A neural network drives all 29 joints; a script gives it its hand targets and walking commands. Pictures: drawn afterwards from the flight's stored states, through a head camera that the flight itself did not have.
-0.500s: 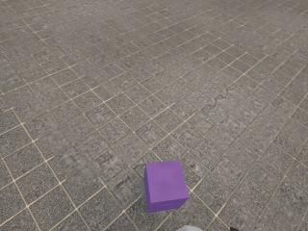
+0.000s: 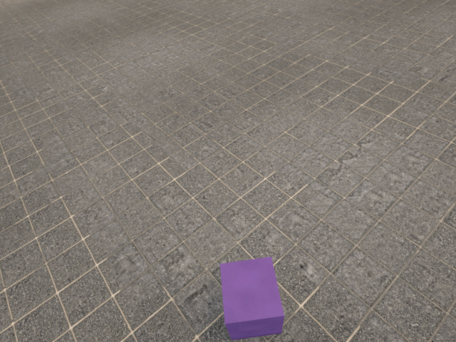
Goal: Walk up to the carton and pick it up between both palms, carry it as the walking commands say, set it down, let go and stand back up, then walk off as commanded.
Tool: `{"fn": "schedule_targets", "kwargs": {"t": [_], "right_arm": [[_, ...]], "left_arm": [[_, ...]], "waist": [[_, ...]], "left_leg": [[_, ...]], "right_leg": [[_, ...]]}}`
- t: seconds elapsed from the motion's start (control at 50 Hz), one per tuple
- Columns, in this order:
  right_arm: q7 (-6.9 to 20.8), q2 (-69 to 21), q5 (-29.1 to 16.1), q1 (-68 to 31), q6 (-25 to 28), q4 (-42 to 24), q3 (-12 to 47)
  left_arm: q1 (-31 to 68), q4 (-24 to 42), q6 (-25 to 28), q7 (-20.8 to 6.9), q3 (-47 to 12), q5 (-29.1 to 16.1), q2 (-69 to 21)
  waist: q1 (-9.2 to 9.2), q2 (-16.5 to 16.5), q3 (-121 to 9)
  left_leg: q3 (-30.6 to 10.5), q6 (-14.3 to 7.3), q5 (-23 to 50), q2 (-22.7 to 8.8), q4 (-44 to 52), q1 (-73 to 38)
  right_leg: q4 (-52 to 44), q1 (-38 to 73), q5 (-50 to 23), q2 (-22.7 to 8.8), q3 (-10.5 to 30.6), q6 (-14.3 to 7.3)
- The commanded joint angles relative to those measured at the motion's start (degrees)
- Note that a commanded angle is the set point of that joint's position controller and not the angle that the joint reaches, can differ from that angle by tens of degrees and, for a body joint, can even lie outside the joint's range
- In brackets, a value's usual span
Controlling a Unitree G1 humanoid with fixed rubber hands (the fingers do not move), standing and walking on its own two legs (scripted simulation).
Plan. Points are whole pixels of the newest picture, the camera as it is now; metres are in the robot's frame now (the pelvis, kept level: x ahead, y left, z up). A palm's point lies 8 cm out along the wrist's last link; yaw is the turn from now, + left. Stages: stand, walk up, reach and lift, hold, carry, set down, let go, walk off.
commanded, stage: walk up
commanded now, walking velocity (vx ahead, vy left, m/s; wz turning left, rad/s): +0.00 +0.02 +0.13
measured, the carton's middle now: (251, 299) +0.41 -0.01 -0.66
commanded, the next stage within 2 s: none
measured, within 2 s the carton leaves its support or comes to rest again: neither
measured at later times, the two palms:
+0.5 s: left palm out of the picture -0.01 +0.28 -0.16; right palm out of the picture +0.04 -0.16 -0.14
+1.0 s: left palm out of the picture +0.04 +0.25 -0.15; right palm out of the picture -0.02 -0.27 -0.13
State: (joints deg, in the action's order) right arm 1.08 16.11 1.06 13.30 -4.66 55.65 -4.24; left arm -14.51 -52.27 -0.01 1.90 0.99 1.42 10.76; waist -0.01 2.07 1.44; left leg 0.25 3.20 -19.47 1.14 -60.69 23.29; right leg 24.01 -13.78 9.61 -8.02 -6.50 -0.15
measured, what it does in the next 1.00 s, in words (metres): steps on the spot: left foot, then right foot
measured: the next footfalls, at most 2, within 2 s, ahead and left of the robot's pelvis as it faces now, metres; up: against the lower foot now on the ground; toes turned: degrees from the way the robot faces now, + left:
left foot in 0.24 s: +0.02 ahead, +0.14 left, +0.00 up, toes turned +5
right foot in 0.54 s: +0.05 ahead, -0.08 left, +0.00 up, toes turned -2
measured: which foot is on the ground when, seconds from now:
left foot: up 0.00-0.22, down 0.24-1.00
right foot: down 0.00-0.24, up 0.26-0.52, down 0.54-0.72, up 0.74-1.00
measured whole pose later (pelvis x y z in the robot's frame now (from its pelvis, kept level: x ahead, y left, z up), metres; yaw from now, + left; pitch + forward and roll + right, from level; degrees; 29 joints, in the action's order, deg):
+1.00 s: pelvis -0.02 -0.01 -0.01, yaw +1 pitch +1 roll -1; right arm -2.5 11.6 1.6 15.9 -0.3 60.5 -2.4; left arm -9.5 -57.1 -4.1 0.1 4.9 1.0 15.2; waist -1.7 -1.1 2.9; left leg 2.0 2.0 -13.0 -5.7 -24.8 12.9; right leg 43.8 -22.1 17.8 -3.1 2.4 2.9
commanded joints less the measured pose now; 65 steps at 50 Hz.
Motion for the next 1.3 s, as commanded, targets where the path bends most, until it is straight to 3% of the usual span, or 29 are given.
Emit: {"fn": "schedule_targets", "kwargs": {"t": [0.0,0.02,0.1,0.14,0.18,0.2,0.22,0.26,0.28,0.3,0.36,0.42,0.56,0.64,0.66,0.68,0.7,0.72,0.74,0.78,0.8,0.86,0.94,1.0,1.04,1.08,1.14,1.26,1.28], "right_arm": [[-0.07,0.03,0.0,1.15,0.88,-3.17,0.67],[-0.52,2.28,0.26,0.56,0.92,-2.54,-0.09],[-0.64,-0.3,0.16,1.09,1.71,-2.68,1.64],[-0.91,-0.97,0.11,4.65,2.58,-1.72,2.16],[-1.64,-1.57,0.65,7.64,4.98,1.08,2.23],[-2.16,2.5,1.1,10.54,5.54,0.85,1.47],[-2.1,4.17,0.62,5.56,5.68,-0.42,1.31],[-2.16,0.07,0.88,0.3,6.4,-1.26,2.33],[-2.66,-0.18,0.71,-0.99,6.64,-0.39,2.8],[-2.7,-0.47,0.51,-1.43,6.65,-0.59,2.97],[-3.19,1.17,-0.35,2.61,6.94,1.7,2.25],[-3.84,-1.36,0.03,3.99,6.68,2.41,2.31],[-4.19,-3.66,-0.67,3.7,5.67,5.21,3.41],[-3.51,-2.64,-0.05,2.06,6.15,5.86,2.73],[-3.49,-1.54,-0.08,2.52,6.16,5.13,1.15],[-4.39,2.49,0.05,6.78,5.77,4.17,-0.49],[-5.48,6.16,-0.3,9.74,5.07,4.93,-2.11],[-5.71,6.53,-0.11,11.2,5.53,4.39,-2.04],[-5.64,5.98,-0.09,9.56,5.58,4.12,-1.36],[-6.1,5.17,0.19,4.29,5.11,1.28,-1.05],[-5.68,3.79,0.49,4.87,4.99,2.02,-0.29],[-4.72,0.27,1.31,4.72,4.63,2.46,1.25],[-2.84,1.25,0.21,1.03,5.37,3.32,0.87],[-2.58,-0.57,-0.66,6.13,4.37,4.19,1.82],[-2.78,-2.51,0.08,5.21,3.38,2.84,2.77],[-2.86,-3.17,0.73,3.55,2.58,3.16,3.03],[-1.72,-2.13,-0.12,5.8,3.09,5.81,2.46],[-2.17,-1.6,-0.64,7.24,4.55,5.64,2.79],[-2.89,-0.2,-0.18,6.48,4.74,5.12,2.12]], "left_arm": [[-4.75,0.04,0.46,0.31,1.81,0.45,8.45],[-6.53,-0.96,0.46,0.25,2.72,0.76,10.91],[-2.25,-0.03,-0.44,-0.14,3.55,0.48,12.67],[0.06,0.17,-0.59,-0.41,3.72,0.74,12.76],[-1.88,-1.08,-0.84,-0.84,1.92,0.08,6.19],[-4.16,-0.9,-0.94,-1.45,1.0,0.47,2.43],[-2.47,-0.35,-1.3,-1.43,1.31,0.14,2.87],[-4.09,-2.1,-2.38,-1.03,-0.17,-0.98,2.11],[-3.47,-3.81,-2.27,-1.18,0.21,-0.23,2.97],[-6.06,-5.69,-2.81,-1.26,1.39,0.45,5.88],[-4.61,-5.32,-2.38,-0.72,1.31,0.13,4.2],[-4.73,-7.16,-2.47,0.18,0.67,0.26,1.61],[-5.19,-10.03,-0.15,0.59,0.08,-0.25,3.06],[-3.54,-10.18,-0.09,0.63,0.04,-0.1,1.49],[-3.51,-9.48,0.28,0.7,1.58,-0.45,4.47],[-2.41,-8.64,-1.35,0.44,4.72,-0.4,11.1],[-1.9,-7.14,-2.37,0.17,5.27,0.38,9.52],[-0.69,-6.14,-3.06,0.54,4.61,0.34,6.83],[-1.26,-5.26,-3.46,0.37,4.21,-0.14,5.37],[-0.25,-3.75,-4.6,-0.38,4.76,0.51,7.18],[1.32,-2.73,-4.19,-1.02,4.29,0.3,5.95],[3.81,-2.87,-4.64,-2.09,4.26,0.06,4.36],[1.19,-3.24,-2.96,-2.08,2.78,-0.76,1.94],[-3.46,-6.2,-1.16,-0.82,3.13,-0.81,6.87],[-2.58,-3.75,0.47,-0.52,3.38,-0.42,13.97],[1.7,-5.02,0.03,-0.49,2.73,-0.48,11.18],[4.36,-3.61,0.84,-0.06,1.08,-1.02,7.25],[3.08,-5.62,-0.3,-0.15,1.36,-0.69,5.0],[0.84,-6.42,-0.32,-0.01,0.8,-0.73,3.04]], "waist": [[1.38,-18.82,0.5],[3.69,-18.2,0.9],[1.32,-11.31,0.17],[-0.65,-17.37,0.41],[-1.42,-2.56,-3.03],[-2.18,10.03,-3.08],[0.0,10.63,1.87],[1.11,11.08,3.31],[1.64,6.09,2.91],[1.67,8.03,4.41],[0.75,6.87,0.21],[0.62,3.42,0.91],[0.78,-7.4,5.4],[0.84,-3.37,0.78],[0.08,-3.32,0.71],[-2.37,-8.42,3.32],[-4.02,-2.72,3.62],[-4.5,2.29,-1.64],[-3.63,7.76,-5.41],[-1.67,3.13,-2.93],[-2.42,3.65,-7.37],[-2.61,8.14,-0.5],[1.21,14.5,-2.55],[1.17,1.79,-3.65],[0.8,-13.7,-0.45],[0.52,-16.08,3.82],[-1.42,-14.42,2.29],[-1.53,-15.3,-0.64],[-0.65,-10.4,0.41]], "left_leg": [[0.67,0.57,-2.19,-0.38,14.39,0.9],[2.06,0.4,-3.65,0.15,14.5,2.53],[1.04,-1.05,-5.19,-2.0,22.33,-3.6],[0.69,-2.13,1.69,-1.97,33.67,-10.4],[0.36,-4.07,5.52,-3.19,42.03,-20.95],[-14.76,-6.24,0.05,-14.6,50.3,-23.31],[-21.38,-8.37,10.92,-19.9,52.74,-15.6],[-12.75,-10.83,22.67,-17.31,49.02,-12.63],[-8.45,-9.08,23.63,-13.46,49.01,-15.11],[-4.44,-6.12,32.78,-12.27,46.58,-16.58],[-3.72,-9.69,39.15,-11.99,43.71,-19.29],[-5.22,-11.94,28.09,-13.6,43.2,-18.53],[-1.69,-6.59,14.77,-5.36,44.17,-13.41],[-3.07,-7.08,13.67,-6.38,44.61,-17.35],[-2.36,-7.01,16.19,-7.95,43.72,-16.75],[-9.59,-8.95,32.89,-17.48,39.64,-20.28],[-18.42,-12.42,63.47,-27.51,36.65,-25.73],[-14.59,-16.15,77.36,-29.22,33.82,-24.68],[-10.74,-16.97,70.98,-26.84,34.73,-21.08],[-11.96,-17.25,56.76,-27.73,35.38,-18.21],[-9.93,-15.49,34.06,-23.08,40.07,-19.13],[-7.73,-12.83,15.22,-18.37,45.35,-11.39],[-2.22,-9.68,9.76,-8.97,44.79,-13.63],[0.86,-6.09,5.64,-6.32,35.76,-5.25],[2.47,-2.71,-8.99,-2.04,24.73,0.62],[-0.55,-2.31,-9.45,-2.97,21.51,-5.31],[-1.47,-3.37,-3.35,-2.83,21.4,-4.23],[-0.07,-3.33,10.77,-2.48,39.94,-13.52],[-1.79,-3.86,11.42,-4.14,41.01,-15.28]], "right_leg": [[-10.45,5.26,4.22,-8.5,9.15,-3.99],[-10.22,6.17,6.23,-9.73,10.44,-4.11],[-10.26,1.73,8.48,-13.83,13.48,-6.14],[-6.27,-0.94,3.35,-10.11,9.53,-3.73],[-0.34,-7.41,11.72,-3.82,3.34,-0.1],[9.8,-12.14,10.75,0.34,-0.79,2.23],[16.13,-13.68,17.29,2.94,0.89,2.66],[15.71,-5.85,14.35,2.06,5.44,1.72],[16.5,-6.61,12.79,3.22,5.25,1.28],[17.37,-8.95,11.45,3.44,5.46,0.63],[15.6,-5.5,10.3,4.45,5.0,-0.3],[9.11,-3.96,8.51,4.3,5.11,-0.47],[-2.94,4.91,-16.19,-0.15,8.64,-1.54],[-4.73,5.45,-6.68,2.25,7.77,-1.24],[-2.13,3.69,-6.76,1.89,7.52,-0.66],[8.01,-6.28,-5.2,5.13,3.44,1.43],[20.63,-16.61,17.7,6.52,2.5,3.5],[31.39,-14.97,24.08,4.87,6.64,3.51],[35.27,-12.34,23.51,5.52,9.81,3.52],[44.55,-16.79,21.6,4.44,12.31,3.37],[40.73,-15.73,15.95,4.36,11.83,3.0],[35.28,-16.43,9.62,5.61,9.05,3.77],[10.23,-5.38,5.94,7.06,4.84,2.66],[-4.34,11.43,2.19,4.36,5.45,1.78],[-13.52,6.5,-4.37,-11.24,25.21,-1.05],[-14.39,-2.98,1.45,-9.6,21.88,-4.8],[-11.48,1.6,-5.98,-4.54,13.8,-3.51],[-7.99,4.33,-4.17,-1.59,11.53,-1.21],[-7.68,2.72,-2.94,-1.78,13.5,-0.96]]}}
